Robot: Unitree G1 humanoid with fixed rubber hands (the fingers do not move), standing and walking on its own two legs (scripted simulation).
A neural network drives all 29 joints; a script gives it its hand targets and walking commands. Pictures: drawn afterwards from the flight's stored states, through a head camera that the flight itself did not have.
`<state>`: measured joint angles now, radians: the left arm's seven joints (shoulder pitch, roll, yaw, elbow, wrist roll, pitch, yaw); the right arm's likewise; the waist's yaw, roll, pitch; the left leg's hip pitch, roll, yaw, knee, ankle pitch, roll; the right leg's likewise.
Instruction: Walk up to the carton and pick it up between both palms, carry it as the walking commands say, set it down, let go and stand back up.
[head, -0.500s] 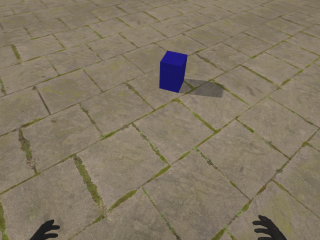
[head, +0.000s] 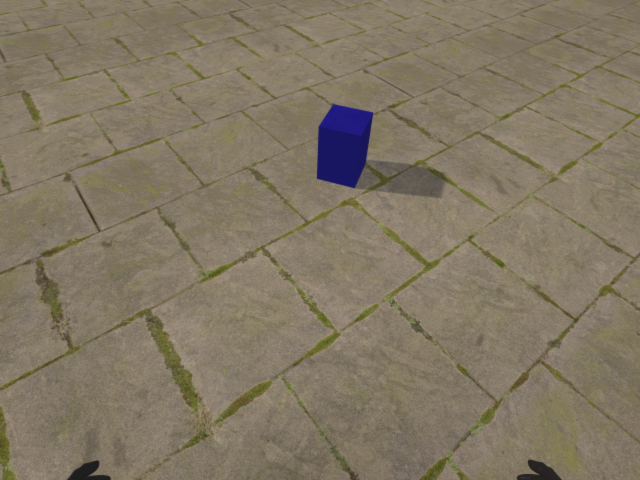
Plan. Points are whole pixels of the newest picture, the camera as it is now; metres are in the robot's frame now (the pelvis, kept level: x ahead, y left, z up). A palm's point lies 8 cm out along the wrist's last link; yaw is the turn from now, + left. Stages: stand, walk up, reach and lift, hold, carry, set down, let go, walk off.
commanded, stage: walk up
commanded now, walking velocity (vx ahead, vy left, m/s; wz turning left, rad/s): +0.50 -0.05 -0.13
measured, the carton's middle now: (344, 146) +1.63 -0.19 -0.63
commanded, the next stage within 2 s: none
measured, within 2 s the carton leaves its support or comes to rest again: neither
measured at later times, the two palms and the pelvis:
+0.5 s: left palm out of the picture +0.04 +0.21 -0.11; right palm (471, 370) +0.30 -0.25 -0.13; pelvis +0.15 -0.03 +0.00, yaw -2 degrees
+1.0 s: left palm (209, 254) +0.55 +0.20 -0.13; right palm (479, 365) +0.30 -0.26 -0.11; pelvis +0.40 -0.02 +0.00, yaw -1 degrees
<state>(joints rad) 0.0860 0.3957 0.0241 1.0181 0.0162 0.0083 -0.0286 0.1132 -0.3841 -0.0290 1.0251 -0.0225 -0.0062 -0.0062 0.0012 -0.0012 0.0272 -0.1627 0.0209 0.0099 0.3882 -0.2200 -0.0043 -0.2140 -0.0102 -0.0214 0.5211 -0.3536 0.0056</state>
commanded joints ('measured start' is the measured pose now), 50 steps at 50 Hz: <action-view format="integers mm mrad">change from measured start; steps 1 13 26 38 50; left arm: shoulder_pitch -114 265 447 352 -80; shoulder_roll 31 106 -37 -151 -133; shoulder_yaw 35 63 39 53 30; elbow -132 -110 -14 -23 -166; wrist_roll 18 3 -4 11 8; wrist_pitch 20 -66 -90 -29 -14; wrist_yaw -34 23 34 0 -58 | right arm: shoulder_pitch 60 -35 -207 144 339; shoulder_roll -181 -10 116 64 14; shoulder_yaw -58 -36 -8 -36 -65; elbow -54 -151 -235 -61 -38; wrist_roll -12 -26 13 5 -5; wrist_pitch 18 -12 -7 -73 -85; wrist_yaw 8 52 79 4 -7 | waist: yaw -70 46 69 27 -61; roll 222 -96 -270 159 199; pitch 62 116 110 -16 121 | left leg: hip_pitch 25 -632 -348 -62 21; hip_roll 383 117 45 293 285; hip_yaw -417 -79 119 -149 36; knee -309 796 234 -149 -263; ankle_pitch -614 -23 126 162 81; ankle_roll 146 -21 -25 90 80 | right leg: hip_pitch -369 118 154 -312 -305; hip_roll -75 -397 -228 -117 -101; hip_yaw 43 529 -31 64 -39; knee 348 -462 -380 732 120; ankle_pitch -96 -412 361 117 302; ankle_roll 5 -138 -98 8 35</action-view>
